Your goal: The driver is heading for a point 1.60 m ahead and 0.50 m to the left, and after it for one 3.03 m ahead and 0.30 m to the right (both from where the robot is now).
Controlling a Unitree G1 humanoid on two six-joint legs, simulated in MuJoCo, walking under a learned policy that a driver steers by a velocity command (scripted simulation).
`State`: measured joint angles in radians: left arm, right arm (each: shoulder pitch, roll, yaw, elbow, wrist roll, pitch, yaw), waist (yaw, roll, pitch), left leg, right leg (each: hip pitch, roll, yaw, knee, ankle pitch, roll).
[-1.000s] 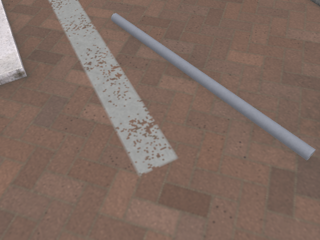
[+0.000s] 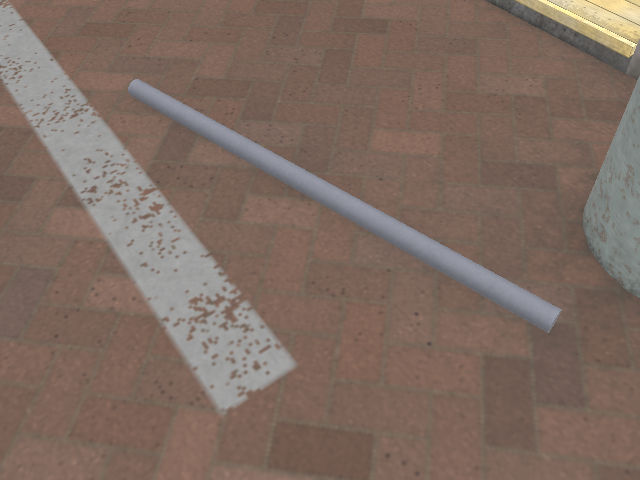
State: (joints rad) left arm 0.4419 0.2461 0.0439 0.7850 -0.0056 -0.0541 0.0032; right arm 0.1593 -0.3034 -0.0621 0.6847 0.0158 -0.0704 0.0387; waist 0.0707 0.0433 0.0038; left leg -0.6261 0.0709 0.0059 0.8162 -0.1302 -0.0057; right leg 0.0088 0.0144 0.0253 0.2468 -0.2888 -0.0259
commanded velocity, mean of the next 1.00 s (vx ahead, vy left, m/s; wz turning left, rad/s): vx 0.48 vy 0.00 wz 0.04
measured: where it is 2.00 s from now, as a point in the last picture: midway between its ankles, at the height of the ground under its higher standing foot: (347, 333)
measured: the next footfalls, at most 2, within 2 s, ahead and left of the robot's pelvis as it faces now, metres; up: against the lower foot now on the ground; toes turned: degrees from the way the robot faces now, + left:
left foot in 0.18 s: +0.27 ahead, +0.15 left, +0.00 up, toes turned +2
right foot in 0.72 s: +0.57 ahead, -0.09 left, +0.00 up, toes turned -1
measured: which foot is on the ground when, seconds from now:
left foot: up 0.00-0.16, down 0.18-0.74, up 0.76-1.00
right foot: down 0.00-0.18, up 0.20-0.70, down 0.72-1.00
